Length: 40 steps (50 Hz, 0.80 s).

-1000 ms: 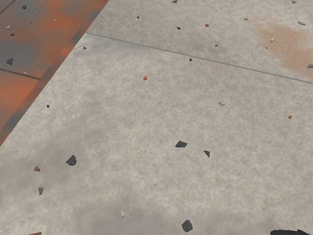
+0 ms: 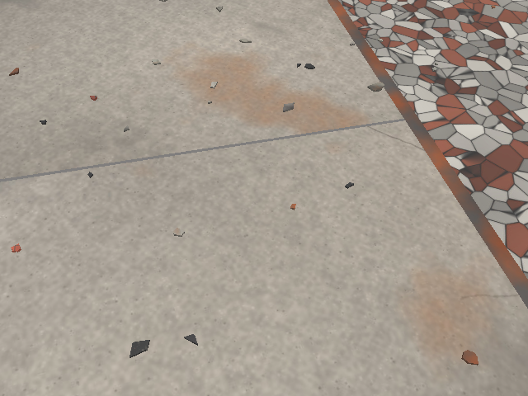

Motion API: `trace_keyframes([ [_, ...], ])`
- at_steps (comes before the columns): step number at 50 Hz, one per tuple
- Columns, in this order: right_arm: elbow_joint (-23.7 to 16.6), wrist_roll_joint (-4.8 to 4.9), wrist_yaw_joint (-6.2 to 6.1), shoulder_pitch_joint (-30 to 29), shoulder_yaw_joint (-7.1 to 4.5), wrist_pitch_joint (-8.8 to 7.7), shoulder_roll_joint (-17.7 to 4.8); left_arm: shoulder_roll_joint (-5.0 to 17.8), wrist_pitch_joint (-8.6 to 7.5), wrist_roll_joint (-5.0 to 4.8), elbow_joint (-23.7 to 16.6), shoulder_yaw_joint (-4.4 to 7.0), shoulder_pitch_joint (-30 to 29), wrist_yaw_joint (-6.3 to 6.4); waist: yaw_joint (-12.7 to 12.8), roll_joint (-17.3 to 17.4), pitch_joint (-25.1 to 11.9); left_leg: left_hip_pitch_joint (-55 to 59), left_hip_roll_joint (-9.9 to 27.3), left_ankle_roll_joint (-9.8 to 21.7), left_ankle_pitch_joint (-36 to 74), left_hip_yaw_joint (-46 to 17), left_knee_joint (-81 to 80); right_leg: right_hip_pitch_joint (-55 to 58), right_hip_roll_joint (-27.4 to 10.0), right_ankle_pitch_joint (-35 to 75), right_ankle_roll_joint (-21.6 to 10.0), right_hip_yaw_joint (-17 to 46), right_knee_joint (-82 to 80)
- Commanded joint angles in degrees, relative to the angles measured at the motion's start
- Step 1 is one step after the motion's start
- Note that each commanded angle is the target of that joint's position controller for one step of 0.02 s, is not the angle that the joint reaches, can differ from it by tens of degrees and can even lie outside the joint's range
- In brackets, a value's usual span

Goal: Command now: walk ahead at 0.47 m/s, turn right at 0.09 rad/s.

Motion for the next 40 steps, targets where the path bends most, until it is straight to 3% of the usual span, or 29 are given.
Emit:
trace_keyframes([
  [1, -2.96, 0.53, -0.4, -0.55, -2.27, -0.4, -11.31, 0.91, -1.45, -0.47, -6.83, -0.34, -10.21, -0.89, -0.99, 8.6, 3.8, -3.56, 12.17, 8.83, 15.44, -6.6, -6.03, 2.22, 2.01, 6.01, 0.27, -2.88, -8.31],
  [5, -1.77, 1.0, -0.53, 0.8, -2.53, 0.59, -12.31, 3.2, -1.64, -0.82, -7.76, 0.48, -11.06, -1.78, 1.18, 9.09, 4.12, 2.25, 15.67, 7.37, 24.41, -6.84, -2.73, 5.53, 2.92, 3.16, -2.99, -2.19, -13.08],
  [6, -1.8, 0.97, -0.65, 0.45, -2.75, 0.84, -13.06, 4.51, -1.61, -0.62, -7.25, 1.09, -8.54, -1.7, 3.15, 9.49, 2.16, 3.4, 15.52, 6.71, 33.95, -5.87, 0.94, 10.01, 4.13, 1.53, -4.19, -3.08, -13.69],
  [7, -1.88, 0.98, -0.77, -0.15, -2.77, 1.14, -13.3, 6.22, -1.45, -0.37, -5.56, 2.13, -2.37, -1.36, 7.01, 9.14, -1.95, 2.65, 14.02, 5.6, 43.77, -3.66, 8.58, 19.26, 5.65, 1.84, -5.91, -4.49, -14.99],
  [8, -2.35, 0.46, -0.92, -0.28, -2.3, 1.2, -12.4, 8.6, -1.12, -0.28, -3.1, 3.36, 6.47, -0.76, 11.33, 8.29, -7.79, -2.92, 11.53, 3.97, 44.29, -1.76, 19.65, 33.06, 4.52, 2.56, -7.76, -3.64, -14.32],
  [9, -4.41, -1.02, -0.95, 1.06, -0.88, 0.85, -8.19, 13.02, -0.57, 0.81, -1.52, 4.37, 15.94, 0.02, 13.47, -0.75, -17.21, -18.51, 7.11, 1.57, 24.77, 0.7, 39.68, 52.73, -8.61, -0.35, -12.34, 12.51, -12.68],
  [10, -4.5, -0.51, -0.58, 6.99, 0.77, -0.36, -3.19, 14.76, -0.6, 0.69, -0.57, 4.28, 16.94, -0.54, 9.77, -15.3, -24.8, -33.24, -1.61, -0.37, -16.97, -3.81, 55.08, 62.19, -18.94, -12.85, -19.5, 39.0, -21.75],
  [11, -4.65, 0.98, -0.09, 1.93, -0.89, -1.19, -9.85, 9.09, -0.62, 0.26, -0.72, 2.81, 15.0, -0.56, 11.31, -9.1, -18.47, -39.59, 1.86, 0.19, -16.46, -7.34, 60.22, 58.11, -16.61, -18.01, -17.22, 37.92, -24.91],
  [12, -6.32, 1.81, 0.23, -3.44, -1.32, -1.74, -11.32, 7.81, -0.66, 0.01, -0.79, 2.22, 10.99, -0.46, 10.51, -6.04, -9.73, -41.9, 4.45, 0.73, -11.17, -5.12, 59.5, 49.93, -14.56, -13.67, -15.38, 28.88, -25.99],
  [13, -6.63, 1.2, 0.0, -5.98, -1.13, -2.0, -10.33, 7.34, -0.7, 0.38, -0.92, 2.0, 7.61, -0.53, 8.81, -1.05, -5.73, -40.09, 6.63, 0.59, -6.37, -3.94, 56.84, 42.2, -12.17, -7.19, -14.59, 23.24, -27.3],
  [14, -6.69, 0.35, -0.06, -6.62, -1.37, -1.77, -9.86, 6.18, -0.89, 0.89, -1.02, 1.69, 5.28, -0.77, 6.98, -0.48, -3.0, -38.0, 8.06, 0.19, -3.5, -3.72, 54.11, 36.39, -10.26, -1.21, -14.45, 19.05, -28.95],
  [15, -6.38, 0.26, 0.07, -5.28, -1.34, -1.22, -9.01, 5.24, -1.18, 1.34, -0.98, 1.44, 3.92, -0.83, 5.12, -1.5, -2.74, -34.86, 9.16, -0.08, -1.58, -4.19, 52.87, 32.72, -9.06, 1.17, -14.5, 16.59, -30.76],
  [16, -6.06, 0.34, 0.08, -4.29, -1.12, -0.63, -7.76, 4.98, -1.57, 1.1, -0.66, 1.49, 3.35, -0.88, 4.17, -2.02, -2.64, -33.23, 9.49, -0.56, -0.76, -4.01, 51.43, 30.54, -8.63, 2.17, -15.03, 15.05, -32.48],
  [18, -6.38, -0.09, -0.11, -5.33, -0.83, 0.45, -6.43, 5.4, -2.39, 0.42, 0.58, 1.66, 3.28, -0.87, 3.25, -1.65, -0.74, -33.64, 9.94, -1.68, 1.08, -3.34, 47.96, 27.17, -8.25, 4.42, -15.71, 11.55, -34.95],
  [20, -7.93, -0.63, -0.2, -9.8, -0.65, 0.71, -6.2, 6.57, -2.56, 0.55, 1.84, 2.02, 4.42, -0.46, 3.93, -0.43, 1.47, -36.59, 10.22, -2.74, 6.71, -3.19, 41.88, 26.49, -7.85, 5.58, -15.82, 9.04, -36.51],
  [24, -10.0, -0.53, 0.72, -18.4, 0.13, -0.28, -5.0, 8.04, -2.02, 0.16, 3.71, 2.3, 7.11, 0.28, 6.81, 0.38, 3.4, -33.74, 7.96, -2.73, 20.43, -1.13, 25.49, 26.18, -5.16, 6.05, -13.22, 3.09, -37.09],
  [29, -12.99, 0.13, 2.13, -25.87, 0.14, -0.92, -6.11, 9.64, -0.83, -0.62, 7.29, 2.8, 12.51, 0.67, 8.98, 0.41, 4.48, -34.33, 6.02, -0.86, 20.09, -1.32, 16.92, 35.23, -8.94, 6.08, -12.16, 3.77, -33.98],
  [32, -13.15, 0.03, 2.62, -24.02, -0.46, -1.13, -7.75, 10.46, 0.28, -0.67, 8.4, 3.13, 12.57, 1.14, 6.96, -1.04, 2.48, -30.52, 4.32, 1.36, 12.89, -0.12, 14.71, 40.72, -10.44, 15.72, -10.5, 4.1, -28.64],
  [33, -12.15, -0.04, 2.45, -19.82, -1.17, -1.17, -9.02, 10.82, 0.65, -0.59, 8.41, 3.15, 11.62, 1.28, 4.33, -1.69, -0.28, -24.02, 2.47, 2.55, 11.56, 1.75, 13.67, 40.91, -9.24, 25.2, -9.52, 2.9, -23.3],
  [34, -9.61, -0.14, 1.95, -11.26, -2.58, -1.1, -11.54, 9.61, 1.01, -0.24, 8.33, 2.59, 11.5, 1.46, 0.31, -0.97, -5.97, -11.76, 1.49, 4.33, 12.36, 2.77, 13.51, 38.01, -6.21, 30.08, -7.89, 0.56, -12.9],
  [35, -7.74, -0.67, 1.31, -0.95, -3.78, -0.86, -15.77, 6.73, 1.0, 1.08, 6.87, 1.22, 12.4, 1.75, -3.07, 4.89, -15.1, 6.01, 11.43, 7.95, 14.79, -8.26, 16.04, 26.72, -2.74, 15.54, -5.71, -1.93, 4.99],
  [36, -6.58, -0.58, 1.63, 1.3, -4.5, -0.52, -19.21, -0.15, -0.18, 0.62, 6.32, -0.66, 20.29, 1.04, 1.42, 20.3, -21.73, 24.27, 23.01, 16.96, -0.77, -36.12, 9.42, 3.32, 8.1, -24.04, -1.82, -0.79, 24.13],
  [37, -7.19, 0.2, 1.7, 1.12, -2.96, -0.56, -13.31, 5.81, -1.29, -0.49, 7.04, 0.48, 16.07, 0.81, -1.64, 14.3, -20.08, 23.24, 22.18, 15.26, -9.18, -40.7, 3.93, -3.16, 6.06, -28.29, -2.44, 6.68, 30.05],
  [38, -7.65, 0.01, 1.51, -2.77, -2.28, -0.65, -11.51, 8.52, -1.95, -1.87, 5.15, 1.34, 10.37, 0.55, -1.19, 11.31, -11.71, 16.45, 20.72, 12.95, -7.63, -32.45, 2.71, -6.73, 3.22, -23.42, -3.13, 5.43, 30.47],
  [39, -8.29, -0.39, 1.43, -6.71, -2.02, -0.67, -10.76, 8.05, -2.2, -1.56, 4.36, 1.13, 7.24, 0.86, 0.49, 6.65, -7.04, 8.56, 18.75, 11.88, -1.2, -26.4, 1.74, -5.32, 0.3, -18.12, -3.11, 3.42, 28.01],
  [40, -8.54, -0.88, 1.5, -9.21, -1.69, -0.76, -9.37, 7.64, -2.13, -0.52, 4.17, 1.34, 5.71, 1.04, 1.95, 5.42, -3.68, 2.05, 16.96, 11.79, 5.16, -22.04, 0.27, -3.53, -1.41, -14.76, -2.75, 2.91, 24.82],
])
Velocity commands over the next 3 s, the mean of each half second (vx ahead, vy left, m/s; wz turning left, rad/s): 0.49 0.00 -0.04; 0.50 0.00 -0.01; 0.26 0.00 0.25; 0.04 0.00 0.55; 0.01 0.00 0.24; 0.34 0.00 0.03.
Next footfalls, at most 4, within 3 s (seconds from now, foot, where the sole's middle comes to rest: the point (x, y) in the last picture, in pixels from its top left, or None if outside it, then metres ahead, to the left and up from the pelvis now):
0.16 right None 0.27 -0.14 -0.78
0.68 left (205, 360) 0.58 0.10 -0.78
1.20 right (282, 258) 0.87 -0.13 -0.78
1.66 left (198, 283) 0.80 0.11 -0.78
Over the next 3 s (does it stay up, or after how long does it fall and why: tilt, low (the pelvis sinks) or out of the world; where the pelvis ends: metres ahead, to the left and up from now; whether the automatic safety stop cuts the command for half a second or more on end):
stays up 0.92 0.06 0.00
